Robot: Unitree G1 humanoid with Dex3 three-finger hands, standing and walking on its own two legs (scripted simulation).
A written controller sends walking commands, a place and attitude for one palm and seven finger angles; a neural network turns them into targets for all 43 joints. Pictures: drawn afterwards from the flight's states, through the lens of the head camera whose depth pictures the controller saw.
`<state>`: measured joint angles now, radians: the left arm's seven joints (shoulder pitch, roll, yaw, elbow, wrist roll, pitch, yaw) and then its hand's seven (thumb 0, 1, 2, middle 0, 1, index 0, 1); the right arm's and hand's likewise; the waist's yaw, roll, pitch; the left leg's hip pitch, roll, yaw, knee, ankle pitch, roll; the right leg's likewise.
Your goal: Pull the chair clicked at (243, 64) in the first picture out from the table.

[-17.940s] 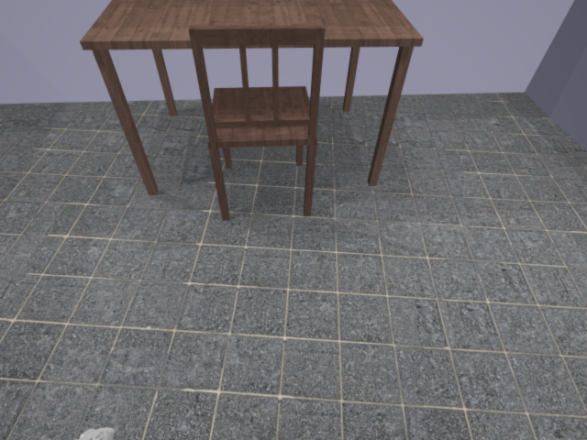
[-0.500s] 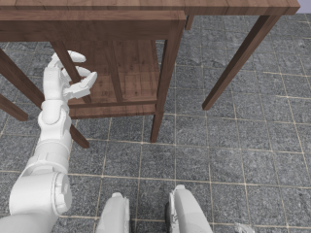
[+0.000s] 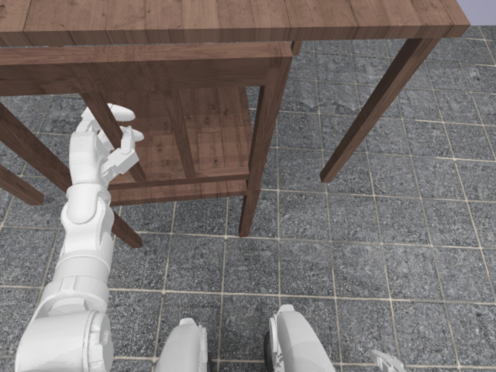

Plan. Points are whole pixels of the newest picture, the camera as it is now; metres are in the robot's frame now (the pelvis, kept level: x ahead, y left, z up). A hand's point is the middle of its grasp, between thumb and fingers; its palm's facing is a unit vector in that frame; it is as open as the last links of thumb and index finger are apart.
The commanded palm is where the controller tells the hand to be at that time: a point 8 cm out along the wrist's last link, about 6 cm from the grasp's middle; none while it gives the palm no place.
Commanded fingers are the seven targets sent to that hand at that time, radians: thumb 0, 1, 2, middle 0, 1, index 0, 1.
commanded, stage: hook a spindle and tug to test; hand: left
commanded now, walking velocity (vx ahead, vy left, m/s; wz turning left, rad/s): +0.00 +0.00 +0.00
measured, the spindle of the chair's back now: (120, 143) +0.48 +0.19 +0.00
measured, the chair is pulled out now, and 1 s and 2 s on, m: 0.00 0.04 0.19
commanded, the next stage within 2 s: step backward, pulling the chair out in 0.22 s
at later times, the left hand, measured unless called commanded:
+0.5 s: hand (131, 160) +0.43 +0.16 +0.03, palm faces +0.08 -0.99 -0.13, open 5.2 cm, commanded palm +0.40 +0.20 +0.03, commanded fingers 0.00 0.90 0.90 -0.50 -1.45 -0.50 -1.45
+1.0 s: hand (135, 167) +0.41 +0.15 +0.04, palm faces +0.03 -0.99 -0.15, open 5.0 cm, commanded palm +0.39 +0.20 +0.03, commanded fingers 0.00 0.90 0.90 -0.50 -1.45 -0.50 -1.45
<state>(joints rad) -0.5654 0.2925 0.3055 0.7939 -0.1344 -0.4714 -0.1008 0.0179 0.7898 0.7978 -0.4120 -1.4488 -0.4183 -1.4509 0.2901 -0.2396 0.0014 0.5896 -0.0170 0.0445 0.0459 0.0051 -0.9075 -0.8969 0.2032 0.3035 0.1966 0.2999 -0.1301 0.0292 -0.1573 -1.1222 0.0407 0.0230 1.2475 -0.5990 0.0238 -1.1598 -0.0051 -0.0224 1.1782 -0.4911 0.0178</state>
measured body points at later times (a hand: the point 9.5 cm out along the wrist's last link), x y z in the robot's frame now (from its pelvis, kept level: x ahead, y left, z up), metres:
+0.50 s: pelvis +0.04 +0.01 +0.06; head +0.17 +0.01 +0.49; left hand +0.42 +0.21 +0.04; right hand +0.14 -0.23 -0.07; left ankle -0.02 +0.10 -0.63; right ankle +0.03 -0.13 -0.62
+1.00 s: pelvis +0.04 +0.02 +0.11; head +0.16 +0.01 +0.54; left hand +0.41 +0.20 +0.05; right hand +0.09 -0.25 -0.02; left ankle -0.01 +0.10 -0.62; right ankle +0.03 -0.13 -0.62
